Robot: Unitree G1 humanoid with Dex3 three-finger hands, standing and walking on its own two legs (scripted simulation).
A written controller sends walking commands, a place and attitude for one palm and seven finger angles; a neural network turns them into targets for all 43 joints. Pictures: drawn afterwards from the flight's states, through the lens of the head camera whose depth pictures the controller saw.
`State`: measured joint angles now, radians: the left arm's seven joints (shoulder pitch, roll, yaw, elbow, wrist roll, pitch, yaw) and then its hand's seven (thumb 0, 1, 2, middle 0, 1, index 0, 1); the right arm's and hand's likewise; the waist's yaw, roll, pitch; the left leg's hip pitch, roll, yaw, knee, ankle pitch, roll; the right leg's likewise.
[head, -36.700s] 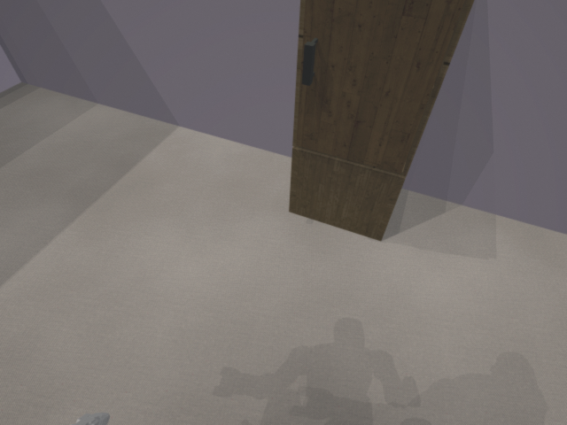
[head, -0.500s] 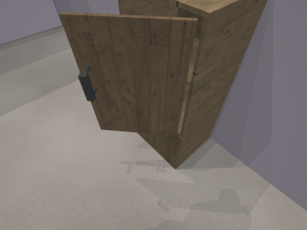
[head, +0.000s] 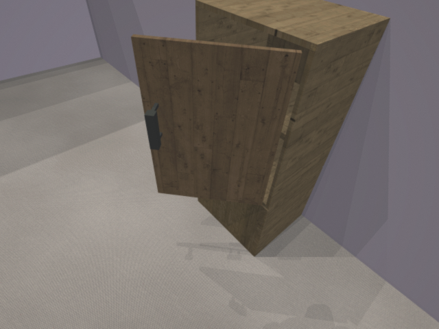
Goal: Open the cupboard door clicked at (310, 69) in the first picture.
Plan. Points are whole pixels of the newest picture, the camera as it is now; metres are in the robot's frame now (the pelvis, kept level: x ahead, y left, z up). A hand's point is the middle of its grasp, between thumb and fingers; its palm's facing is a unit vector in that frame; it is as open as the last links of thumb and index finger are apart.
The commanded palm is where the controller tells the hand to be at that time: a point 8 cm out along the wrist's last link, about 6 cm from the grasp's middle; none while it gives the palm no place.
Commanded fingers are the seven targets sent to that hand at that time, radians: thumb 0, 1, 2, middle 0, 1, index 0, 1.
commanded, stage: shuffle to correct the standing spot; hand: left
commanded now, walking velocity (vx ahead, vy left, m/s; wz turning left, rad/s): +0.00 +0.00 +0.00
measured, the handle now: (155, 126) +0.65 +0.24 +0.00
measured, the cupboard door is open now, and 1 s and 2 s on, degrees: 42 42 42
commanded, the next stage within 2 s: come to a stop and stand still in 0.66 s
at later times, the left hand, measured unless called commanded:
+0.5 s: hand out of the picture -0.04 +0.20 -0.19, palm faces +0.03 -0.99 -0.12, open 7.4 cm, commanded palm none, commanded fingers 0.00 0.90 0.90 -0.20 -0.30 -0.20 -0.30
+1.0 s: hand (143, 290) +0.25 +0.19 -0.17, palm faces +0.01 -0.99 -0.15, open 7.4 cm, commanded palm none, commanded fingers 0.00 0.90 0.90 -0.20 -0.30 -0.20 -0.30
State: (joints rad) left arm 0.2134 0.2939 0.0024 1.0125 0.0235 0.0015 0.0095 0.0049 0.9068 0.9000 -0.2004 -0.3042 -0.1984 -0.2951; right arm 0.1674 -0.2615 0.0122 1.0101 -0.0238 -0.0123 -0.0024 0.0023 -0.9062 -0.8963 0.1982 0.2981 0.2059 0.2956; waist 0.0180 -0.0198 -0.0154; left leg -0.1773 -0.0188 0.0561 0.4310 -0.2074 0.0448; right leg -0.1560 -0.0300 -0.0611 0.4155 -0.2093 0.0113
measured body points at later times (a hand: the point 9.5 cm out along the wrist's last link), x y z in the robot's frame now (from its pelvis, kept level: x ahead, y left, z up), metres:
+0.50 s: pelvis +0.03 +0.05 -0.01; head +0.03 +0.07 +0.44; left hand -0.04 +0.25 -0.18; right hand -0.03 -0.17 -0.16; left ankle +0.02 +0.09 -0.74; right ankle +0.01 -0.10 -0.71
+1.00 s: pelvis +0.12 +0.04 -0.02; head +0.13 +0.05 +0.43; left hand +0.25 +0.24 -0.16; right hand +0.01 -0.15 -0.17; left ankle +0.03 +0.09 -0.73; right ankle +0.20 -0.09 -0.74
